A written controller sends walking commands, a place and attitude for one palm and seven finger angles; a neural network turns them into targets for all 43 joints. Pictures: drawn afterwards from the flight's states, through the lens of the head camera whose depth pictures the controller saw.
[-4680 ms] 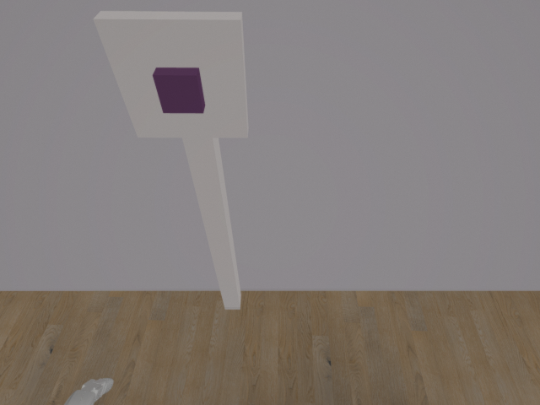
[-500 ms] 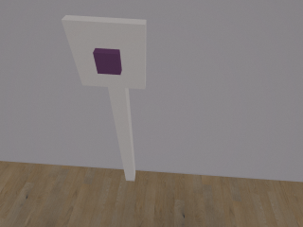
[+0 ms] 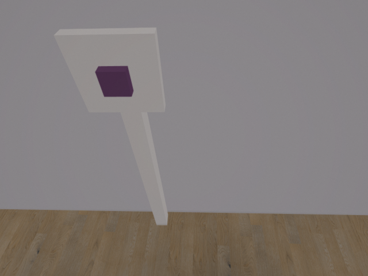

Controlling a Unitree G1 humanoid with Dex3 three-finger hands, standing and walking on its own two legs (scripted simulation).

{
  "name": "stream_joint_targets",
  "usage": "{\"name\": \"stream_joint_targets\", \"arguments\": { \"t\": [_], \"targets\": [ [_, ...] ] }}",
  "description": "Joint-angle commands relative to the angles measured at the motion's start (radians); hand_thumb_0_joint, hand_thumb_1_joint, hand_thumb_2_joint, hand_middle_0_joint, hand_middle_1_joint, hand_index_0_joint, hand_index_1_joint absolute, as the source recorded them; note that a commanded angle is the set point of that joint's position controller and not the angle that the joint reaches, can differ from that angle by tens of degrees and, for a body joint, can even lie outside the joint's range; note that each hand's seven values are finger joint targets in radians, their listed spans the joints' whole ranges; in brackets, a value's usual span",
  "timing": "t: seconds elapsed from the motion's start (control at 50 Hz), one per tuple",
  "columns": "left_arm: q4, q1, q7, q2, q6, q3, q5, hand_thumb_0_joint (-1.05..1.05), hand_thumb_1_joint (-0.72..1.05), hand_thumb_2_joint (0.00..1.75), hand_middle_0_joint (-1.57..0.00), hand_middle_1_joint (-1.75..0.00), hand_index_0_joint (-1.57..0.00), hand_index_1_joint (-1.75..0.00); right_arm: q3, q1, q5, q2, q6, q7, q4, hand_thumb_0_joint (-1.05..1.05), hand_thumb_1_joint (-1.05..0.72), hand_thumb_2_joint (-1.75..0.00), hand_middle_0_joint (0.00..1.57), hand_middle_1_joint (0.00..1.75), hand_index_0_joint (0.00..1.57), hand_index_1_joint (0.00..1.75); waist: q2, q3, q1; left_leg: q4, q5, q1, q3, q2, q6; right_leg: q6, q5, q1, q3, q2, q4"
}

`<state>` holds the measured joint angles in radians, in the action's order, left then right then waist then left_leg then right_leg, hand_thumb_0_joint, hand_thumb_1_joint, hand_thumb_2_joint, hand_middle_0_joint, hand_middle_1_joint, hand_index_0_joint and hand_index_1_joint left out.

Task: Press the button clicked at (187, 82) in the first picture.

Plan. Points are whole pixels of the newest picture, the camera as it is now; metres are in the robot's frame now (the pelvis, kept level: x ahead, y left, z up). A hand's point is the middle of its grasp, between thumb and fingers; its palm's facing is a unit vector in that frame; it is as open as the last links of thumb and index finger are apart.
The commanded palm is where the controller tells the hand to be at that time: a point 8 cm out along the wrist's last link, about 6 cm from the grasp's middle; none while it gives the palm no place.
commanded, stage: look again from close up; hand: left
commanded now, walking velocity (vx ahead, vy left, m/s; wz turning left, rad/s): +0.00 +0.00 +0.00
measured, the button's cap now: (115, 81) +0.48 +0.18 +0.19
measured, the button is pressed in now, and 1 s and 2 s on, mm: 0 0 0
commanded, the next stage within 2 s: raise the hand and make a fist in 0.16 s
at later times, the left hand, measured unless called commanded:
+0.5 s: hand (116, 220) +0.23 +0.16 +0.03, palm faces +0.20 -0.98 -0.08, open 6.7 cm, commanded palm +0.12 +0.21 -0.03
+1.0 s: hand (113, 234) +0.20 +0.15 +0.04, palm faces -0.13 -0.99 -0.06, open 3.4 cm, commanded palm +0.14 +0.23 +0.05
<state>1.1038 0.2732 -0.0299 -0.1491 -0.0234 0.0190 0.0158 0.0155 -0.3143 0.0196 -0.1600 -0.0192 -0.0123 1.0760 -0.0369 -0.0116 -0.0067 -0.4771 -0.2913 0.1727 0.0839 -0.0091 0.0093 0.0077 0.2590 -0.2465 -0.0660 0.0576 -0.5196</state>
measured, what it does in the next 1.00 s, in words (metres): stands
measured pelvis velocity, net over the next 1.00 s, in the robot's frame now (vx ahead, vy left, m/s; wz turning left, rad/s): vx -0.02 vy -0.02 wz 0.04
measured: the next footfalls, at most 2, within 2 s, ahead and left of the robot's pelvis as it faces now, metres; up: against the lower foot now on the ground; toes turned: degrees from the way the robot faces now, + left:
none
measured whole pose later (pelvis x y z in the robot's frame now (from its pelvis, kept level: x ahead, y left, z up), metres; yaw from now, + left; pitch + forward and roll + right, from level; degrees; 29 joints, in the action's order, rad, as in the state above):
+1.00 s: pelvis -0.02 -0.02 -0.04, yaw +2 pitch +6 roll -1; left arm -0.12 0.37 0.35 -0.25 -0.24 -0.13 -0.26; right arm 0.06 -0.22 -0.05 -0.17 -0.23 -0.05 0.57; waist -0.04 0.06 -0.01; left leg -0.88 -0.45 0.54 0.01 -0.05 -0.02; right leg -0.02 0.39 -0.56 -0.12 0.04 -0.84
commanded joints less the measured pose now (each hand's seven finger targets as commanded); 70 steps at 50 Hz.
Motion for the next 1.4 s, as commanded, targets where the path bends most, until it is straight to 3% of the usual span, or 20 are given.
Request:
{"name": "stream_joint_targets", "arguments": {
  "t": [0.0,0.22,0.24,0.26,0.28,0.3,0.32,0.38,0.46,0.52,0.6,0.76,0.8,0.88,0.96,1.0,1.08,1.2,1.3,1.38],
  "targets": [
    [-0.026,0.047,-0.006,-0.108,-0.013,-0.022,-0.005,0.0,0.9,0.9,-0.2,-0.3,-0.2,-0.3,-0.016,-0.056,-0.004,-0.085,-0.019,-0.009,-0.023,0.0,-0.9,-0.9,0.2,0.3,0.2,0.3,0.072,-0.062,0.008,0.122,0.132,0.068,-0.098,-0.095,0.025,-0.042,-0.099,0.03,0.081,0.055,0.103],
    [-0.019,0.041,-0.005,-0.124,-0.016,-0.029,-0.006,0.0,0.9,0.9,-0.2,-0.3,-0.2,-0.3,-0.017,-0.029,-0.004,-0.086,-0.017,-0.015,0.007,0.0,-0.9,-0.9,0.2,0.3,0.2,0.3,0.035,-0.016,0.011,0.108,0.2,0.016,-0.072,-0.099,0.01,-0.05,-0.238,0.075,0.089,0.066,0.11],
    [0.02,0.133,-0.046,-0.139,-0.018,-0.035,0.001,0.0,0.9,0.9,-0.2,-0.3,-0.2,-0.3,-0.033,0.065,-0.017,-0.124,-0.016,-0.008,-0.054,0.0,-0.9,-0.9,0.2,0.3,0.2,0.3,0.145,-0.039,0.046,-0.096,0.188,0.096,-0.035,-0.121,-0.018,-0.024,-0.621,0.076,0.147,0.125,0.103],
    [-1.536,-0.655,-0.031,-0.352,-0.252,-0.155,-0.202,0.0,0.9,0.9,-0.23,-0.33,-0.23,-0.33,-0.051,0.068,-0.07,-0.279,-0.175,-0.054,-0.398,0.0,-0.9,-0.9,0.2,0.3,0.2,0.3,-0.097,0.445,-0.075,0.048,0.294,-0.142,-0.056,0.006,0.02,-0.045,-0.47,0.173,0.094,0.026,0.032],
    [-1.266,-0.162,-0.071,-0.292,-0.192,-0.16,-0.118,0.0,0.9,0.9,-0.25,-0.36,-0.25,-0.36,-0.029,0.151,-0.05,-0.184,-0.258,-0.092,-0.348,0.0,-0.9,-0.9,0.2,0.3,0.2,0.3,-0.242,0.411,0.031,0.061,0.415,-0.175,-0.026,-0.005,0.031,-0.066,-0.295,0.163,0.067,-0.026,0.003],
    [-1.187,-0.132,-0.121,-0.206,-0.144,-0.11,-0.151,0.0,0.9,0.9,-0.28,-0.39,-0.28,-0.39,-0.044,0.148,-0.06,-0.195,-0.283,-0.096,-0.283,0.0,-0.9,-0.9,0.2,0.3,0.2,0.3,-0.228,0.32,-0.005,0.038,0.323,-0.083,-0.035,-0.018,0.0,-0.052,-0.184,0.097,0.018,-0.027,0.018],
    [-1.007,0.164,-0.113,0.008,-0.044,-0.003,-0.152,0.0,0.9,0.9,-0.31,-0.42,-0.31,-0.42,-0.043,0.108,-0.071,-0.144,-0.283,-0.084,-0.284,0.0,-0.9,-0.9,0.2,0.3,0.2,0.3,-0.136,0.194,-0.008,0.049,0.283,-0.017,-0.053,-0.023,0.003,-0.037,-0.149,0.035,-0.005,-0.028,0.035],
    [-1.18,0.053,-0.056,-0.081,-0.166,-0.098,-0.178,0.0,0.9,0.9,-0.39,-0.51,-0.39,-0.51,-0.078,0.136,-0.05,-0.2,-0.33,-0.084,-0.408,0.0,-0.9,-0.9,0.2,0.3,0.2,0.3,0.149,0.017,-0.039,-0.025,0.132,0.123,-0.075,0.001,0.013,-0.011,-0.008,-0.122,-0.027,-0.035,0.05],
    [-0.954,0.489,0.146,0.016,-0.383,-0.14,-0.235,0.0,0.9,0.9,-0.5,-0.63,-0.5,-0.63,-0.108,0.185,-0.034,-0.184,-0.321,-0.027,-0.515,0.0,-0.9,-0.9,0.2,0.3,0.2,0.3,0.375,0.03,0.071,-0.169,0.093,0.37,-0.06,0.023,-0.013,-0.003,-0.048,-0.159,-0.006,-0.036,-0.104],
    [-0.984,0.503,0.343,-0.075,-0.529,-0.215,-0.265,0.0,0.9,0.9,-0.58,-0.72,-0.58,-0.72,-0.125,0.219,-0.043,-0.209,-0.3,0.019,-0.603,0.0,-0.9,-0.9,0.2,0.3,0.2,0.3,0.214,0.125,0.075,-0.273,0.116,0.418,-0.038,0.045,-0.026,-0.013,-0.24,-0.107,0.057,-0.002,-0.191],
    [-1.286,0.359,0.355,-0.175,-0.495,-0.288,-0.286,0.0,0.9,0.9,-0.69,-0.84,-0.69,-0.84,-0.115,0.246,-0.049,-0.191,-0.26,0.002,-0.707,0.0,-0.9,-0.9,0.2,0.3,0.2,0.3,0.003,0.248,0.083,-0.31,0.114,0.405,-0.009,0.048,-0.001,-0.016,-0.174,-0.115,0.091,0.001,-0.213],
    [-1.555,0.018,0.276,-0.112,-0.624,-0.137,-0.27,0.0,0.9,0.9,-0.92,-1.08,-0.92,-1.08,-0.072,0.128,-0.042,-0.184,-0.284,-0.038,-0.652,0.0,-0.9,-0.9,0.2,0.3,0.2,0.3,-0.039,0.228,-0.071,-0.375,0.06,0.33,-0.091,0.0,0.024,-0.025,-0.025,-0.323,0.048,-0.049,-0.234],
    [-1.488,-0.018,0.337,-0.121,-0.578,-0.094,-0.268,0.0,0.9,0.9,-0.97,-1.14,-0.97,-1.14,-0.059,0.136,-0.054,-0.202,-0.3,-0.043,-0.644,0.0,-0.9,-0.9,0.2,0.3,0.2,0.3,-0.026,0.179,-0.094,-0.362,0.012,0.341,-0.109,-0.006,0.028,-0.023,0.03,-0.329,0.053,-0.049,-0.207],
    [-1.333,0.145,0.4,-0.215,-0.336,-0.207,-0.273,0.0,0.9,0.9,-1.08,-1.26,-1.08,-1.26,-0.058,0.178,-0.077,-0.207,-0.293,-0.059,-0.674,0.0,-0.9,-0.9,0.2,0.3,0.2,0.3,0.044,0.229,-0.005,-0.29,-0.018,0.376,-0.103,0.005,0.021,-0.012,0.107,-0.193,0.078,-0.023,-0.13],
    [-1.446,0.236,0.323,-0.23,-0.166,-0.352,-0.343,0.0,0.9,0.9,-1.19,-1.38,-1.19,-1.38,-0.044,0.242,-0.081,-0.155,-0.271,-0.064,-0.714,0.0,-0.9,-0.9,0.2,0.3,0.2,0.3,0.065,0.282,0.081,-0.21,0.079,0.325,-0.093,0.009,0.012,-0.008,-0.014,-0.046,0.024,-0.022,-0.133],
    [-1.531,0.242,0.254,-0.223,-0.169,-0.384,-0.364,0.0,0.9,0.9,-1.24,-1.44,-1.24,-1.44,-0.033,0.251,-0.074,-0.136,-0.272,-0.06,-0.71,0.0,-0.9,-0.9,0.2,0.3,0.2,0.3,0.068,0.273,0.099,-0.183,0.133,0.304,-0.101,0.003,0.005,-0.016,-0.091,-0.008,-0.012,-0.041,-0.152],
    [-1.626,0.198,0.187,-0.184,-0.242,-0.315,-0.316,0.0,0.9,0.9,-1.3,-1.5,-1.3,-1.5,-0.038,0.168,-0.063,-0.149,-0.306,-0.038,-0.682,0.0,-0.9,-0.9,0.2,0.3,0.2,0.3,-0.006,0.204,0.052,-0.157,0.144,0.259,-0.088,-0.006,0.0,-0.018,-0.09,-0.097,-0.036,-0.058,-0.145],
    [-1.562,0.063,0.271,-0.191,-0.229,-0.207,-0.285,0.0,0.9,0.9,-1.3,-1.5,-1.3,-1.5,-0.032,0.142,-0.076,-0.203,-0.366,-0.05,-0.653,0.0,-0.9,-0.9,0.2,0.3,0.2,0.3,0.022,0.119,-0.009,-0.129,-0.009,0.23,-0.108,-0.007,0.013,-0.014,0.081,-0.142,-0.008,-0.053,-0.061],
    [-1.61,0.005,0.264,-0.31,-0.164,-0.355,-0.293,0.0,0.9,0.9,-1.3,-1.5,-1.3,-1.5,-0.023,0.158,-0.078,-0.201,-0.381,-0.068,-0.651,0.0,-0.9,-0.9,0.2,0.3,0.2,0.3,-0.002,0.195,0.046,-0.077,0.062,0.156,-0.117,-0.004,0.013,-0.021,0.008,-0.041,-0.022,-0.054,-0.043],
    [-1.629,-0.033,0.252,-0.277,-0.12,-0.379,-0.338,0.0,0.9,0.9,-1.3,-1.5,-1.3,-1.5,-0.005,0.172,-0.079,-0.185,-0.377,-0.067,-0.649,0.0,-0.9,-0.9,0.2,0.3,0.2,0.3,-0.069,0.18,0.06,-0.051,0.176,0.103,-0.107,-0.002,-0.001,-0.025,-0.138,0.015,-0.041,-0.056,-0.035]
  ]
}}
